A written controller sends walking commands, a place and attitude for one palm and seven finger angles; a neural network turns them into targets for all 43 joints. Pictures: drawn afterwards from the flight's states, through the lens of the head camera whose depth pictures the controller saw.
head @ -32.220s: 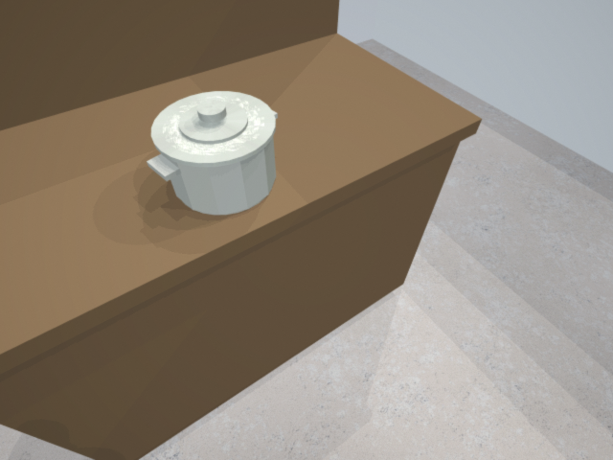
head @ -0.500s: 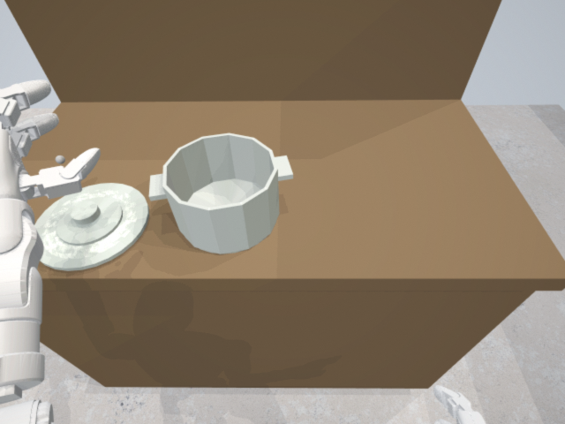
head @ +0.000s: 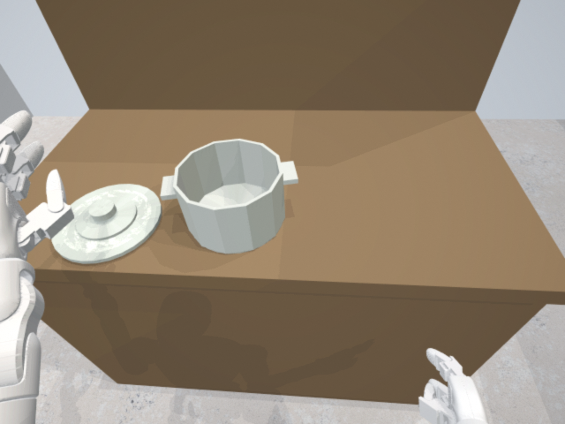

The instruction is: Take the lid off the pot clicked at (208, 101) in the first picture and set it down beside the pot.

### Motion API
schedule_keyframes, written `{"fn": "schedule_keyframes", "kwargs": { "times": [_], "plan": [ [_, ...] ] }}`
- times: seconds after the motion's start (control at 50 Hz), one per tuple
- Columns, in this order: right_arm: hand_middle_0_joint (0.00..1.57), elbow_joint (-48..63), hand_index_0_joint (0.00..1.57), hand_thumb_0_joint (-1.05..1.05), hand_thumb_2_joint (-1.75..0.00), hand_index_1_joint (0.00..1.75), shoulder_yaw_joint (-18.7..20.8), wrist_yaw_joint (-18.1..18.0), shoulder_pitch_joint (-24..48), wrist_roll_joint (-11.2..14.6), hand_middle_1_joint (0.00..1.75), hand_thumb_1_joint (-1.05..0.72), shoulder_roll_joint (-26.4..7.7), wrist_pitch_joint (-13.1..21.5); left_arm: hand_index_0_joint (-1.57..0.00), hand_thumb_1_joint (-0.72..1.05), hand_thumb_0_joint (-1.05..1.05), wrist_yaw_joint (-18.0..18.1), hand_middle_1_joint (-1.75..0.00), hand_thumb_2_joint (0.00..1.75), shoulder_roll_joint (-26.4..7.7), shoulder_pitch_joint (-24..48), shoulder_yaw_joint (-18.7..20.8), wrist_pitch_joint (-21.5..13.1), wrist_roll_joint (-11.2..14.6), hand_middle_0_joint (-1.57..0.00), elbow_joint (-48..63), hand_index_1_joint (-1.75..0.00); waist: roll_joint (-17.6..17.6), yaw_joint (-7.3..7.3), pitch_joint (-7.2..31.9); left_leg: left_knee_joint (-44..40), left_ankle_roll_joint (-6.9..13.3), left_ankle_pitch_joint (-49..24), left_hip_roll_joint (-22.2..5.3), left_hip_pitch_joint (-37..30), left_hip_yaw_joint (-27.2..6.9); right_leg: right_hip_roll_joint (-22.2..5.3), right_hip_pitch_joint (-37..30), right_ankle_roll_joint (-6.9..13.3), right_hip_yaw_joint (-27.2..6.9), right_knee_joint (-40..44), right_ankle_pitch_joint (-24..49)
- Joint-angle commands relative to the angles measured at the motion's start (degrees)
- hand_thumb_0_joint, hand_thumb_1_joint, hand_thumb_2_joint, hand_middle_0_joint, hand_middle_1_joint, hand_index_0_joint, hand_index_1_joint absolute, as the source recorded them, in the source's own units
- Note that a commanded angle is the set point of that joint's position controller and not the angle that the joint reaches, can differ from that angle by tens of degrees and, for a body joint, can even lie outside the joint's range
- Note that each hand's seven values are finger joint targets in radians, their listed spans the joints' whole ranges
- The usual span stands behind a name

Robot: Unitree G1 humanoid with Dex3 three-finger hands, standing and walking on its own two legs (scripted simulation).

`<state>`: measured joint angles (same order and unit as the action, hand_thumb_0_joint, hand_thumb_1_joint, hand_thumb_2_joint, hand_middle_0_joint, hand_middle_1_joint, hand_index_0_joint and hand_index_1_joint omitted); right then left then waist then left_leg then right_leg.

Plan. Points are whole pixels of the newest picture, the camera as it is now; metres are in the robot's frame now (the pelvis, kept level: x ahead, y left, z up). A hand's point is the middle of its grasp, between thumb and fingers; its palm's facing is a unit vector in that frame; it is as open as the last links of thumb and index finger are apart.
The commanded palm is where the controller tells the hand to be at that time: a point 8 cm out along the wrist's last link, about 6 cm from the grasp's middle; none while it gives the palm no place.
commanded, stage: draw the hand back to the body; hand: left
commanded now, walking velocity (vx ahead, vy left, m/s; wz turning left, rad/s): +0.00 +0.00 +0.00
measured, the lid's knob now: (102, 210) +0.46 +0.39 +0.02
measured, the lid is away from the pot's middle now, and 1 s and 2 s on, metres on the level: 0.25 0.25 0.25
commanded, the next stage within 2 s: step back with the hand held close in 0.82 s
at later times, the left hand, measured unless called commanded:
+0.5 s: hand (26, 275) +0.20 +0.27 +0.20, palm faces +0.41 -0.86 -0.30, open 7.4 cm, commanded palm +0.14 +0.31 +0.21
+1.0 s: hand out of the picture +0.16 +0.28 +0.21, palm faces +0.43 -0.83 -0.36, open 7.4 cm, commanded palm +0.10 +0.32 +0.21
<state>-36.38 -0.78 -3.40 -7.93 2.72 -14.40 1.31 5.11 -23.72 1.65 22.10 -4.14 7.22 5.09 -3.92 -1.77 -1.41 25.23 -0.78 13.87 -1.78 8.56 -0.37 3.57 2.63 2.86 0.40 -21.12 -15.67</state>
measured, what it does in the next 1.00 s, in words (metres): stands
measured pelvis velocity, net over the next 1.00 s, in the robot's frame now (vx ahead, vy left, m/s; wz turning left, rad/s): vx -0.03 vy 0.04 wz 0.00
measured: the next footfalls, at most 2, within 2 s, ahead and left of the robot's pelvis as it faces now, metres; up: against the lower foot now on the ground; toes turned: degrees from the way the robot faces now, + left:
right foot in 1.88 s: -0.08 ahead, -0.08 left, +0.00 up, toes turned +3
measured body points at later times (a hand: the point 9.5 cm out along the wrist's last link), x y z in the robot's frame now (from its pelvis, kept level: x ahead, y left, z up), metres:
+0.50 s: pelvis -0.02 +0.03 +0.00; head -0.04 +0.02 +0.45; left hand +0.18 +0.32 +0.22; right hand +0.18 -0.20 -0.07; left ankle +0.00 +0.13 -0.74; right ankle -0.04 -0.09 -0.74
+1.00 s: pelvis -0.03 +0.04 +0.00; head -0.05 +0.04 +0.45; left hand +0.13 +0.33 +0.23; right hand +0.18 -0.17 -0.07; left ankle +0.00 +0.13 -0.74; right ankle -0.04 -0.09 -0.74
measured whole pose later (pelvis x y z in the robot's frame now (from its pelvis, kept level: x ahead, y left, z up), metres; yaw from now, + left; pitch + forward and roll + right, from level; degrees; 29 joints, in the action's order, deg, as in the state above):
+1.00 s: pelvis -0.03 +0.04 +0.00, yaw +0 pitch -5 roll -2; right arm -35.2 -2.5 -3.1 -9.1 0.0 -11.8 4.8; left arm 5.6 -22.1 -25.5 20.9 -7.4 5.2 33.0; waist -2.5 -3.5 -1.4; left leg 26.6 2.3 12.5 0.0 9.5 0.4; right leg 1.6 1.9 -0.3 0.0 -19.0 -12.5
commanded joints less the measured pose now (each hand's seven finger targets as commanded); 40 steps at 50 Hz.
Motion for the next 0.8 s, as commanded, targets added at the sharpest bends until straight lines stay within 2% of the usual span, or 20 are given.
{"fn": "schedule_keyframes", "kwargs": {
  "times": [0.0, 0.06, 0.12, 0.14, 0.16, 0.2, 0.26, 0.28, 0.34, 0.38, 0.44, 0.5, 0.54, 0.58, 0.62, 0.66, 0.7, 0.74, 0.76, 0.78],
  "plan": [
    [0.2, 8.36, 0.2, 0.0, -0.9, 0.3, 1.85, -0.73, 7.07, -0.06, 0.3, -0.9, -6.43, 3.12, -0.2, 0.9, 0.0, 0.51, -0.3, 0.9, -14.26, 11.53, 5.43, -3.62, -0.03, -0.2, 13.64, -0.3, 1.99, 0.16, 9.26, -0.86, 3.98, -14.37, 1.25, -9.39, 2.66, -3.18, 4.66, -1.85, 0.05, 3.78, 22.09],
    [0.2, 8.49, 0.2, 0.0, -0.9, 0.3, 1.67, -1.0, 7.58, -0.5, 0.3, -0.9, -5.95, 3.53, -0.2, 0.9, 0.0, 0.92, -0.3, 0.9, -16.39, 9.59, 8.29, -4.43, 0.06, -0.2, 17.14, -0.3, 0.77, -0.3, 10.24, -1.2, 3.82, -14.36, 1.33, -9.67, 2.49, -3.4, 3.33, -1.7, -0.21, 4.17, 21.33],
    [0.2, 8.97, 0.2, 0.0, -0.9, 0.3, 1.4, -0.82, 8.2, -0.71, 0.3, -0.9, -5.47, 4.31, -0.2, 0.9, 0.0, 0.59, -0.3, 0.9, -11.83, 5.77, 4.61, -4.92, -0.06, -0.2, 21.01, -0.3, -1.34, -0.6, 10.81, -1.69, 3.66, -15.71, 1.12, -11.22, 2.09, -3.12, 3.37, -1.33, 0.28, 3.98, 21.32],
    [0.2, 9.05, 0.2, 0.0, -0.9, 0.3, 1.39, -0.72, 8.13, -0.86, 0.3, -0.9, -5.46, 4.5, -0.2, 0.9, 0.0, 0.54, -0.3, 0.9, -11.08, 3.65, 4.14, -4.84, -0.03, -0.2, 21.53, -0.3, -0.74, -0.8, 10.84, -1.86, 3.65, -16.37, 1.06, -11.15, 1.97, -3.08, 3.03, -1.32, 0.48, 3.82, 21.75],
    [0.2, 8.98, 0.2, 0.0, -0.9, 0.3, 1.51, -0.54, 8.37, -0.75, 0.3, -0.9, -5.4, 4.71, -0.2, 0.9, 0.0, 0.47, -0.3, 0.9, -10.05, 2.57, 3.09, -4.89, -0.09, -0.2, 21.78, -0.3, 0.18, -0.17, 10.03, -1.85, 3.59, -15.66, 1.01, -11.04, 2.06, -3.1, 3.62, -1.42, 0.4, 4.24, 20.79],
    [0.2, 8.74, 0.2, 0.0, -0.9, 0.3, 1.54, -0.59, 8.03, -0.89, 0.3, -0.9, -5.66, 4.44, -0.2, 0.9, 0.0, 0.54, -0.3, 0.9, -10.34, -0.55, 4.11, -4.4, -0.02, -0.2, 20.61, -0.3, 2.05, -0.62, 8.39, -2.46, 3.55, -14.28, 0.71, -9.77, 1.83, -2.96, 4.02, -1.39, 0.63, 4.59, 19.02],
    [0.2, 8.96, 0.2, 0.0, -0.9, 0.3, 1.48, -0.78, 8.77, -1.07, 0.3, -0.9, -5.46, 4.74, -0.2, 0.9, 0.0, 0.73, -0.3, 0.9, -12.03, -0.59, 5.76, -5.25, -0.1, -0.2, 24.83, -0.3, 0.76, -0.5, 7.44, -3.3, 3.37, -11.78, 0.68, -9.47, 1.62, -3.08, 4.19, -1.29, 0.55, 5.42, 15.67],
    [0.2, 8.95, 0.2, 0.0, -0.9, 0.3, 1.48, -0.88, 8.83, -1.33, 0.3, -0.9, -5.39, 4.94, -0.2, 0.9, 0.0, 0.79, -0.3, 0.9, -12.03, -2.76, 6.38, -5.49, -0.17, -0.2, 25.06, -0.3, 0.05, -1.09, 7.85, -3.25, 3.43, -12.07, 0.74, -9.4, 1.63, -3.03, 3.9, -1.2, 0.53, 5.33, 15.95],
    [0.2, 9.46, 0.2, 0.0, -0.9, 0.3, 1.27, -0.57, 9.31, -1.54, 0.3, -0.9, -5.04, 5.73, -0.2, 0.9, 0.0, 0.47, -0.3, 0.9, -9.32, -6.19, 3.54, -5.69, -0.46, -0.2, 29.87, -0.3, -1.95, -1.23, 8.44, -3.25, 3.13, -13.98, 0.47, -10.5, 1.3, -3.03, 3.59, -1.02, 0.66, 5.01, 17.02],
    [0.2, 9.06, 0.2, 0.0, -0.9, 0.3, 1.33, -0.32, 8.97, -1.72, 0.3, -0.9, -5.15, 5.95, -0.2, 0.9, 0.0, 0.51, -0.3, 0.9, -8.11, -9.58, 2.83, -5.58, -0.55, -0.2, 28.91, -0.3, -0.35, -0.99, 6.58, -3.68, 2.93, -12.52, 0.33, -9.19, 1.08, -2.88, 4.33, -1.0, 0.96, 5.17, 15.34],
    [0.2, 9.2, 0.2, 0.0, -0.9, 0.3, 1.43, -0.43, 8.91, -1.76, 0.3, -0.9, -5.22, 5.61, -0.2, 0.9, 0.0, 0.53, -0.3, 0.9, -8.94, -12.7, 4.45, -5.03, -0.31, -0.2, 29.22, -0.3, 1.98, -1.26, 4.5, -4.36, 2.97, -9.54, 0.05, -7.73, 0.76, -2.81, 4.91, -1.08, 0.84, 6.17, 11.99],
    [0.2, 9.74, 0.2, 0.0, -0.9, 0.3, 1.31, -0.36, 9.34, -1.94, 0.3, -0.9, -4.95, 5.86, -0.2, 0.9, 0.0, 0.35, -0.3, 0.9, -7.68, -13.77, 3.08, -5.68, -0.58, -0.2, 33.98, -0.3, -0.45, -1.11, 5.0, -4.49, 2.75, -8.69, 0.03, -7.93, 0.4, -2.94, 4.84, -0.9, 0.66, 6.32, 10.55],
    [0.2, 10.13, 0.2, 0.0, -0.9, 0.3, 1.22, -0.14, 9.57, -2.15, 0.3, -0.9, -4.77, 6.69, -0.2, 0.9, 0.0, 0.42, -0.3, 0.9, -7.04, -15.86, 1.87, -6.04, -1.01, -0.2, 38.54, -0.3, -3.84, -1.38, 6.51, -4.46, 2.53, -9.69, -0.02, -8.89, 0.05, -2.94, 4.21, -0.73, 0.64, 5.77, 11.3],
    [0.2, 10.01, 0.2, 0.0, -0.9, 0.3, 1.36, 0.07, 9.07, -2.44, 0.3, -0.9, -4.84, 7.35, -0.2, 0.9, 0.0, 0.73, -0.3, 0.9, -7.1, -20.17, 2.23, -6.21, -1.3, -0.2, 39.66, -0.3, -3.62, -1.44, 6.61, -4.55, 2.41, -9.22, -0.2, -8.58, -0.24, -2.78, 4.36, -0.66, 0.79, 5.51, 10.66],
    [0.2, 9.79, 0.2, 0.0, -0.9, 0.3, 1.4, 0.11, 8.72, -2.41, 0.3, -0.9, -4.83, 7.06, -0.2, 0.9, 0.0, 0.8, -0.3, 0.9, -7.01, -23.84, 3.04, -5.44, -1.16, -0.2, 38.03, -0.3, -0.41, -1.63, 5.08, -4.66, 2.3, -8.87, -0.52, -7.41, -0.39, -2.63, 4.5, -0.66, 0.89, 5.73, 10.31],
    [0.2, 9.47, 0.2, 0.0, -0.9, 0.3, 1.32, -0.1, 8.41, -2.3, 0.3, -0.9, -4.74, 6.66, -0.2, 0.9, 0.0, 1.02, -0.3, 0.9, -7.48, -23.21, 3.91, -5.1, -1.05, -0.2, 36.89, -0.3, 0.88, -1.03, 2.76, -4.97, 2.21, -7.02, -0.37, -5.98, -0.37, -2.56, 5.17, -0.68, 0.86, 6.24, 8.78],
    [0.2, 9.43, 0.2, 0.0, -0.9, 0.3, 1.19, -0.49, 8.72, -2.12, 0.3, -0.9, -4.78, 6.28, -0.2, 0.9, 0.0, 1.03, -0.3, 0.9, -6.04, -19.51, 2.16, -4.91, -1.25, -0.2, 36.37, -0.3, 0.84, -0.53, 0.05, -5.7, 2.18, -3.67, -0.51, -5.3, -0.85, -2.49, 7.05, -0.79, 0.84, 6.92, 5.89],
    [0.2, 9.57, 0.2, 0.0, -0.9, 0.3, 1.06, -0.8, 8.92, -2.27, 0.3, -0.9, -4.74, 6.65, -0.2, 0.9, 0.0, 1.12, -0.3, 0.9, -5.38, -18.89, 1.32, -4.97, -1.51, -0.2, 37.16, -0.3, -0.32, -0.77, 0.37, -5.86, 2.28, -2.26, -0.34, -5.55, -1.14, -2.53, 7.1, -0.81, 0.75, 6.95, 4.64],
    [0.2, 9.91, 0.2, 0.0, -0.9, 0.3, 1.12, -0.61, 9.15, -2.19, 0.3, -0.9, -4.59, 7.19, -0.2, 0.9, 0.0, 1.16, -0.3, 0.9, -5.66, -18.54, 1.07, -5.49, -1.63, -0.2, 40.56, -0.3, -1.79, -0.56, 2.31, -5.89, 2.32, -2.25, -0.45, -6.73, -1.46, -2.59, 6.46, -0.8, 0.49, 6.52, 4.83],
    [0.2, 9.74, 0.2, 0.0, -0.9, 0.3, 1.13, -0.67, 8.82, -2.6, 0.3, -0.9, -4.74, 7.52, -0.2, 0.9, 0.0, 1.31, -0.3, 0.9, -6.13, -21.13, 1.95, -5.59, -1.85, -0.2, 39.49, -0.3, -2.73, -1.35, 3.38, -5.94, 2.3, -2.89, -0.4, -6.54, -1.63, -2.58, 5.69, -0.61, 0.63, 6.09, 5.53]
  ]
}}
